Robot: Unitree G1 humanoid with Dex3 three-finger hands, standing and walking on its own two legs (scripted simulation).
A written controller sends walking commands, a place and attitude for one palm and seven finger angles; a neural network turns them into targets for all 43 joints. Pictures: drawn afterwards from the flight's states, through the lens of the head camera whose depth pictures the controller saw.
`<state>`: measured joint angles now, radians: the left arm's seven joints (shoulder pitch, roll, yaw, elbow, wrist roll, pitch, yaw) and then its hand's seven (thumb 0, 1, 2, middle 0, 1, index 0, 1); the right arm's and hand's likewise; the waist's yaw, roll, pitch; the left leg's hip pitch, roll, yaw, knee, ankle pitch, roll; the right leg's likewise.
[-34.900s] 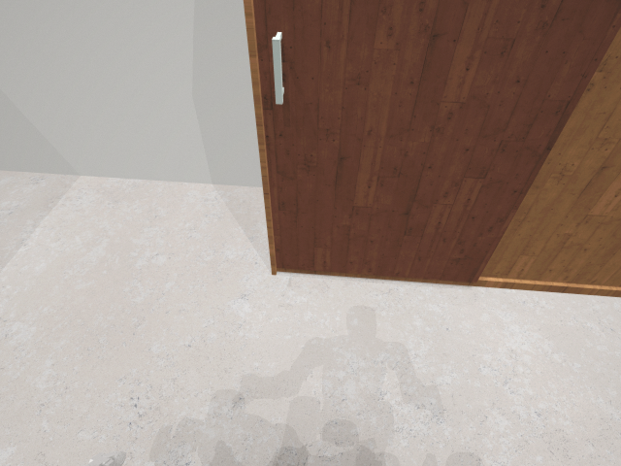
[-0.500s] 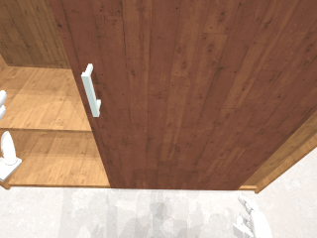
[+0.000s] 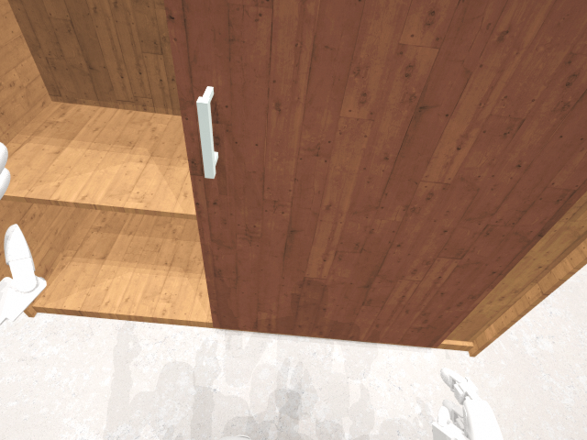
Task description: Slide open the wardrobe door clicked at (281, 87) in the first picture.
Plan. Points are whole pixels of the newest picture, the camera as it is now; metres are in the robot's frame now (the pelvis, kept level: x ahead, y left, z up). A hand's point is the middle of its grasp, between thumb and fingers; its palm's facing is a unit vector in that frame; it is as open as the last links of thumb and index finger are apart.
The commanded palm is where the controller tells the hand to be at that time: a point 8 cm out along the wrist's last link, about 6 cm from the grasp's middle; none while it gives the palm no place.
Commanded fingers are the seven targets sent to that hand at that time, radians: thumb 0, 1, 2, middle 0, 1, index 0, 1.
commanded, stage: step back with the hand held close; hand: left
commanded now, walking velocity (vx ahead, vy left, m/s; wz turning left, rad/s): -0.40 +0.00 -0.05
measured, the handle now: (209, 134) +0.56 +0.20 +0.11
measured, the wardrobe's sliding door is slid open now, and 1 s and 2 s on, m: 0.63 0.63 0.63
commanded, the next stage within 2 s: stop stepping back and stand still in 0.02 s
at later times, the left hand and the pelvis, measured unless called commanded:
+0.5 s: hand out of the picture +0.12 +0.28 +0.19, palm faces +0.38 -0.84 -0.39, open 7.4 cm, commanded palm +0.09 +0.30 +0.19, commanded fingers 0.00 0.90 0.90 -0.20 -0.30 -0.20 -0.30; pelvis -0.09 +0.02 +0.00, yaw -7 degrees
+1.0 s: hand out of the picture +0.14 +0.30 +0.17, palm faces +0.48 -0.79 -0.39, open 7.4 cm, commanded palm +0.09 +0.31 +0.19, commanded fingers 0.00 0.90 0.90 -0.20 -0.30 -0.20 -0.30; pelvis -0.08 +0.02 +0.02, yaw -6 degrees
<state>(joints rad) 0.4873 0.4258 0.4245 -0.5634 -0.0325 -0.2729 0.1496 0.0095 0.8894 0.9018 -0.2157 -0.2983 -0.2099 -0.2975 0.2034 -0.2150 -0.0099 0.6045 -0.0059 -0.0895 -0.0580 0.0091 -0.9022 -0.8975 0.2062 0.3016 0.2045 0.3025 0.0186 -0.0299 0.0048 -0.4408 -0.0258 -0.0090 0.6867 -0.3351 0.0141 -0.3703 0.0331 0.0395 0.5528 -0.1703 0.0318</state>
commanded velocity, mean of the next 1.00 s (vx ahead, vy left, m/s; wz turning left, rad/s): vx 0.09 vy -0.01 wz -0.01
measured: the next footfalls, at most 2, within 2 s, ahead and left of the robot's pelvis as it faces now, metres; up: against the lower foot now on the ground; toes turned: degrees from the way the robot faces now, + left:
right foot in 0.38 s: -0.19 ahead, -0.09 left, +0.00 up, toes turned -8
left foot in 0.54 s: +0.03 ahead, +0.10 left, +0.00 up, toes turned -5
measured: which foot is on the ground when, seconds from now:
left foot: down 0.00-0.38, up 0.40-0.52, down 0.54-0.80, up 0.82-1.00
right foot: down 0.00-0.02, up 0.04-0.36, down 0.38-0.54, up 0.56-0.80, down 0.82-1.00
